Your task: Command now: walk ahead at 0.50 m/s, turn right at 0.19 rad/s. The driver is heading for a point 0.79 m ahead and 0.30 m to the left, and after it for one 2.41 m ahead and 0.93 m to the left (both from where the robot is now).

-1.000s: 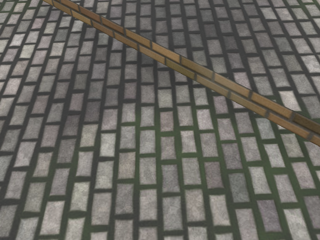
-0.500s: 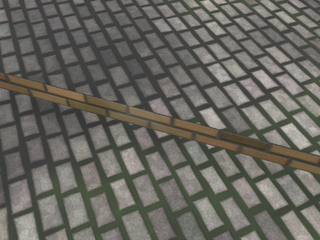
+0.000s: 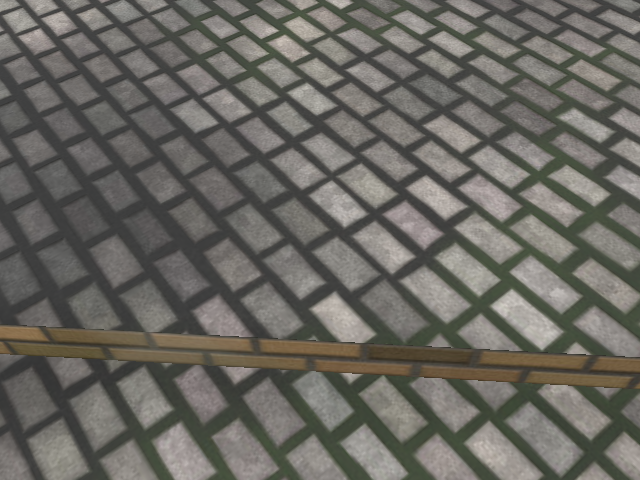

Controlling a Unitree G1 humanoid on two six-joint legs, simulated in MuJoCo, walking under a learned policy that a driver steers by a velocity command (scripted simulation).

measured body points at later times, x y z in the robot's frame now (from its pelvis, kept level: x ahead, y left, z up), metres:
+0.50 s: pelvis +0.28 +0.06 -0.01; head +0.31 +0.06 +0.44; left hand +0.33 +0.31 -0.14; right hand +0.37 -0.21 -0.14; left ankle +0.31 +0.10 -0.74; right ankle +0.24 -0.08 -0.65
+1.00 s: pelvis +0.55 +0.05 -0.01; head +0.58 +0.04 +0.44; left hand +0.58 +0.34 -0.10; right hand +0.73 -0.17 -0.15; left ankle +0.40 +0.12 -0.59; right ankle +0.57 -0.05 -0.74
